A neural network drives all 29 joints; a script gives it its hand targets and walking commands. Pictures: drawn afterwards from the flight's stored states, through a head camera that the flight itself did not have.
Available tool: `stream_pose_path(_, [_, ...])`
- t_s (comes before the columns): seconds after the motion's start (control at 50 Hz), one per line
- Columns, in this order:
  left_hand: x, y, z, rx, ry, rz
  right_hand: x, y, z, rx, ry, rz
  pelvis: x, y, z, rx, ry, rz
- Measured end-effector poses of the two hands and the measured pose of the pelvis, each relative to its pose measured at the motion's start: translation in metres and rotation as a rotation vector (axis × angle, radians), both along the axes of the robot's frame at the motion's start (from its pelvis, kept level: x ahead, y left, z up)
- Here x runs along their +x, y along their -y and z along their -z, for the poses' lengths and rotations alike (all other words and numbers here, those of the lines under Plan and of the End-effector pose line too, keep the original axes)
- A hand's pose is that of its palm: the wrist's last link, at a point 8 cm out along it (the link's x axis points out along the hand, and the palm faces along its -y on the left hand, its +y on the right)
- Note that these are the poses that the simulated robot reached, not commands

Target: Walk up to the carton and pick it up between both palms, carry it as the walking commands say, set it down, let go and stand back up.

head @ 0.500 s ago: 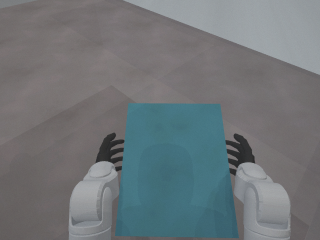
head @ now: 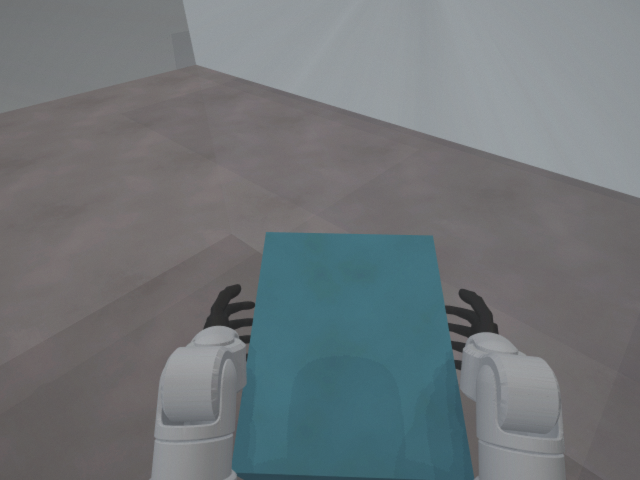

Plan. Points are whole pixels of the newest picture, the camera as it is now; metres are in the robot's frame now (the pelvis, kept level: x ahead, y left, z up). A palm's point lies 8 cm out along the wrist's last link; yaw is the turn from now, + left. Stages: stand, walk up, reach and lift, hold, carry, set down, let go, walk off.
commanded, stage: carry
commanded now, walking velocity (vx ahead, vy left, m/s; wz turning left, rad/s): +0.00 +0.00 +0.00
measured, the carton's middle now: (346, 364) +0.30 -0.01 +0.02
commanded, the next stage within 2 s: hold in 1.80 s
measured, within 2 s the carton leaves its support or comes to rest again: neither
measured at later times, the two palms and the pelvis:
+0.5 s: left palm (226, 359) +0.28 +0.14 +0.07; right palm (471, 358) +0.28 -0.16 +0.07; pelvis -0.01 +0.00 +0.00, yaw +0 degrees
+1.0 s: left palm (233, 367) +0.27 +0.13 +0.06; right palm (478, 368) +0.27 -0.17 +0.06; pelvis +0.00 -0.01 +0.00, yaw +0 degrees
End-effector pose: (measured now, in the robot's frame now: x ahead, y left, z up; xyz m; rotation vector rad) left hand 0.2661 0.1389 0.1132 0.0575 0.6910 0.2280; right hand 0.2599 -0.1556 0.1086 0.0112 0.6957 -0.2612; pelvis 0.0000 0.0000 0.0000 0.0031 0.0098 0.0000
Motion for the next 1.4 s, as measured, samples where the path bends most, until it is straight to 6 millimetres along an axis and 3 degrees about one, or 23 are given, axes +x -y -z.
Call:
stream_pose_path(0.42, [0.009, -0.002, 0.037, -0.023, -0.032, -0.002, 0.017, 0.001, 0.034, 0.000, -0.027, -0.021, -0.008, 0.003, 0.001, 0.009, -0.011, 0.003])
stream_pose_path(0.64, [0.006, 0.000, 0.047, -0.047, -0.011, 0.007, 0.014, 0.004, 0.044, 0.007, -0.007, -0.028, -0.005, 0.006, 0.002, 0.009, 0.000, 0.000])
stream_pose_path(1.4, [0.014, 0.007, 0.052, -0.050, 0.016, 0.015, 0.019, 0.012, 0.050, 0.016, 0.015, -0.028, 0.005, 0.012, 0.001, 0.005, 0.009, 0.004])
